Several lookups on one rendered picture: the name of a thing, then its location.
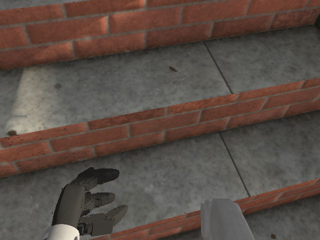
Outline robot left forearm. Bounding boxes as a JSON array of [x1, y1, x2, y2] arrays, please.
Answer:
[[41, 224, 80, 240]]

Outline left robot hand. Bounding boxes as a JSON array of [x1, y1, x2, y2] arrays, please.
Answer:
[[51, 167, 128, 237]]

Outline right robot thigh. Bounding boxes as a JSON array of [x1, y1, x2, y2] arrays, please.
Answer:
[[200, 198, 255, 240]]

